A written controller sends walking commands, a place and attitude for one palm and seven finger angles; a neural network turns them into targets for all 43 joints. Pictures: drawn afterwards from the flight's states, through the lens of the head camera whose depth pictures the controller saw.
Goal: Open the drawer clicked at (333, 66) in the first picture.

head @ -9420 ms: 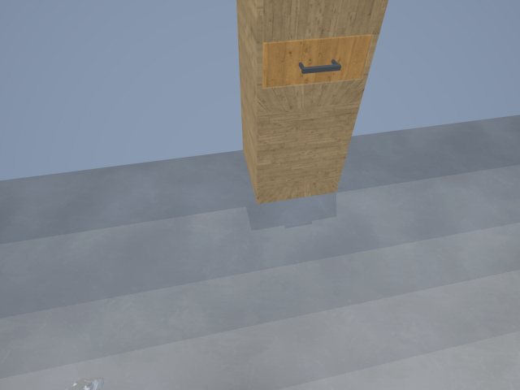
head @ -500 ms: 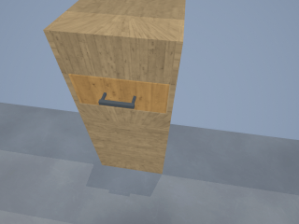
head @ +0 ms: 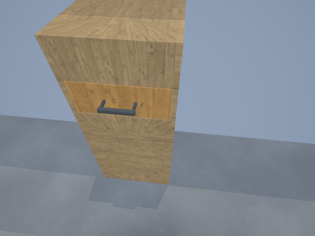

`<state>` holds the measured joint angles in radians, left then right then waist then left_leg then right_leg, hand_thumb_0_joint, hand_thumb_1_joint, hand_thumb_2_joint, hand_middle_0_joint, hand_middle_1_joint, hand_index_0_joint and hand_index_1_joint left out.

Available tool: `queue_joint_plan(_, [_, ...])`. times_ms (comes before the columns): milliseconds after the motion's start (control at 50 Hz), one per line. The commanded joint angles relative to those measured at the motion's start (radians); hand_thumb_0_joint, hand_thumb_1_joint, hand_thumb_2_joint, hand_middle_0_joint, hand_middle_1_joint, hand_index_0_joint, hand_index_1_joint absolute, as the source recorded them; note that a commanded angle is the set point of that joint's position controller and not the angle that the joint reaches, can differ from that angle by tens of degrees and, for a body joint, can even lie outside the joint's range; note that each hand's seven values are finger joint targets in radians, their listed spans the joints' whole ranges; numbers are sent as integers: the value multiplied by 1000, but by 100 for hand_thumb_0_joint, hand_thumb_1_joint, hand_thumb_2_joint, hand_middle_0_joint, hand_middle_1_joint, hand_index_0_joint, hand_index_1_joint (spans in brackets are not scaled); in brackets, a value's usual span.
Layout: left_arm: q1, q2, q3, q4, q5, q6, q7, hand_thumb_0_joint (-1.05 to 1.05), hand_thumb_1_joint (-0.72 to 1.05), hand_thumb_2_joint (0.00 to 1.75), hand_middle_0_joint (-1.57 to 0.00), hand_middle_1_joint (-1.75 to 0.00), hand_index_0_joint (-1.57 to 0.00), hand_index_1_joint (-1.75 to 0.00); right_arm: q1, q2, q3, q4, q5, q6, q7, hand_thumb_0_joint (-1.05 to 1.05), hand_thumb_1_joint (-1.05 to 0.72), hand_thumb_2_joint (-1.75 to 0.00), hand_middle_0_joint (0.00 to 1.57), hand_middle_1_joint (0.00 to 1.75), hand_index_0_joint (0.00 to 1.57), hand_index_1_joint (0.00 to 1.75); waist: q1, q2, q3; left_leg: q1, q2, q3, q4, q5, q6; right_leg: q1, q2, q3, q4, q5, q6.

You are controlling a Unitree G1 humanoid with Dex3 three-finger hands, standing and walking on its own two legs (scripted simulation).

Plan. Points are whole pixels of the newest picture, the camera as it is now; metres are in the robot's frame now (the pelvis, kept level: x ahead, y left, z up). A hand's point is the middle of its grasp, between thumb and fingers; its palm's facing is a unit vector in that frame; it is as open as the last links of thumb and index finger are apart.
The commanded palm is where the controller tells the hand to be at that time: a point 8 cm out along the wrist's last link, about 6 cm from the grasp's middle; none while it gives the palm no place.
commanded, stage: look again from close up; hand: left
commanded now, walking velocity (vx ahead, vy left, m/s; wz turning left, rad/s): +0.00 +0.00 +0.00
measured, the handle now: (117, 107) +0.55 +0.18 -0.03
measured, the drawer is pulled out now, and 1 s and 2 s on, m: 0.00 0.00 0.00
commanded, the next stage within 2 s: shuffle to correct the standing spot in 0.42 s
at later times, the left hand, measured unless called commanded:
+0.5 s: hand out of the picture +0.02 +0.24 -0.15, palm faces +0.01 -0.95 -0.31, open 7.4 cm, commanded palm none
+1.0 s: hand out of the picture -0.02 +0.18 -0.18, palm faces +0.04 -0.99 -0.13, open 7.4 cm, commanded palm none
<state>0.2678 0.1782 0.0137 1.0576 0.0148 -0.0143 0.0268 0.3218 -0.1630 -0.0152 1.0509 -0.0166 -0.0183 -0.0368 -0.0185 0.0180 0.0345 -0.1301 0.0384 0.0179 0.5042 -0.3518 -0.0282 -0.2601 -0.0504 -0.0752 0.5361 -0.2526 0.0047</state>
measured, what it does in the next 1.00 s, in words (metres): stands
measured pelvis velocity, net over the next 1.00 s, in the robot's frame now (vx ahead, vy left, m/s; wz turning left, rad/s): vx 0.02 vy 0.03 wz -0.05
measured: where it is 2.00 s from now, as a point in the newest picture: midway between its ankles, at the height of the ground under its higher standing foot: outside the picture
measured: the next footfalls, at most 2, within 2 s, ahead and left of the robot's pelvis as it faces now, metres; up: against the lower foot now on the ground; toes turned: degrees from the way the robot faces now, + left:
left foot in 1.54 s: +0.06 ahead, +0.15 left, +0.00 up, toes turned -7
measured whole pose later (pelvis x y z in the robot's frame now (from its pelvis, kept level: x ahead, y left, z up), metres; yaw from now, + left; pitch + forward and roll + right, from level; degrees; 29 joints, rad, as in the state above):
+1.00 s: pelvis +0.02 +0.03 -0.01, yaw -3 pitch -1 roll -1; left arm 0.40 0.10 0.03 1.09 0.02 -0.01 0.02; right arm 0.41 -0.14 -0.01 1.13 -0.01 -0.02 -0.02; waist 0.00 0.00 0.03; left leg -0.14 0.04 0.07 0.60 -0.45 0.00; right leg -0.28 -0.04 -0.01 0.61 -0.31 0.03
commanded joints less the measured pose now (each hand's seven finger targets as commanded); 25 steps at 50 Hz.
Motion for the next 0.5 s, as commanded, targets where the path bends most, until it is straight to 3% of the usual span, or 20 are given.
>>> queue_joint_plan(0, [9,189,38,-98,1,-12,12,0,90,90,-20,-30,-20,-30,23,-164,-36,-96,1,-2,-4,0,-90,-90,20,30,20,30,-4,-141,-18,-132,18,-22,-15,136,52,87,-105,136,-79,277,-68])
queue_joint_plan(40, [-21,204,42,-118,0,-10,10,0,90,90,-20,-30,-20,-30,-9,-194,-40,-103,0,-6,-2,0,-90,-90,20,30,20,30,1,-28,24,-132,43,-42,-51,208,59,53,-75,109,-65,231,-59])
queue_joint_plan(60, [-17,190,36,-118,-1,-6,9,0,90,90,-20,-30,-20,-30,-22,-184,-34,-104,-1,-6,2,0,-90,-90,20,30,20,30,9,-3,21,-131,52,-46,-64,227,63,63,-59,98,-65,207,-50])
queue_joint_plan(160, [-49,222,32,-124,-3,-4,1,0,90,90,-20,-30,-20,-30,-81,-237,-30,-115,-3,-8,10,0,-90,-90,20,30,20,30,19,7,12,-146,63,-65,-112,203,62,104,-55,90,-87,169,-36])
queue_joint_plan(240, [-77,249,28,-121,-3,-4,-5,0,90,90,-20,-30,-20,-30,-117,-272,-28,-116,-4,-5,18,0,-90,-90,20,30,20,30,21,4,29,-156,64,-72,-153,115,58,96,-61,99,-131,86,-25])
queue_joint_plan(340, [-88,265,22,-112,-1,-3,-10,0,90,90,-20,-30,-20,-30,-127,-285,-24,-106,-5,2,28,0,-90,-90,20,30,20,30,21,-13,50,-172,54,-80,-193,2,54,80,-66,115,-187,-29,-14])
queue_joint_plan(480, [-72,249,15,-82,-1,-5,-8,0,90,90,-20,-30,-20,-30,-108,-273,-18,-69,-2,3,31,0,-90,-90,20,30,20,30,22,-14,25,-165,61,-88,-214,5,51,104,-70,105,-198,-6,-6])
